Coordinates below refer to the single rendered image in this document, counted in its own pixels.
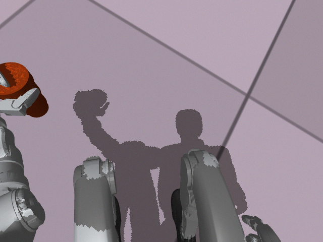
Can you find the right robot foot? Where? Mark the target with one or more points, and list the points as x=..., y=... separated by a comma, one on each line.
x=177, y=216

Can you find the left robot arm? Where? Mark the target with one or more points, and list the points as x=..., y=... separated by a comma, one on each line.
x=20, y=212

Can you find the cup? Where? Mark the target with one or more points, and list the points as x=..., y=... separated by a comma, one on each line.
x=21, y=81

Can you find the right robot hand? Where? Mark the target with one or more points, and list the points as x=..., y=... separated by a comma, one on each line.
x=264, y=231

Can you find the left robot hand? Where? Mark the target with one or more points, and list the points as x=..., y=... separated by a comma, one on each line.
x=17, y=107

